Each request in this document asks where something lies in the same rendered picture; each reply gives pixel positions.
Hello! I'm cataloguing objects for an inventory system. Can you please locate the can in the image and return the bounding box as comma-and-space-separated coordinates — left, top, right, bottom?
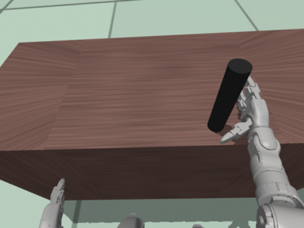
208, 58, 253, 133

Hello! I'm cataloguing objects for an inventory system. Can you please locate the right robot hand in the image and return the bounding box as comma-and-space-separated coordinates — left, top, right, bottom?
220, 76, 269, 144

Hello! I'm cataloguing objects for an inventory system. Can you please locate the right robot arm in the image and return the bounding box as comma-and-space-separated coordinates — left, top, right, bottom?
247, 127, 304, 228

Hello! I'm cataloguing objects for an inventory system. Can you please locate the left robot hand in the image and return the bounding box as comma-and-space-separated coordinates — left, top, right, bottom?
39, 178, 65, 228

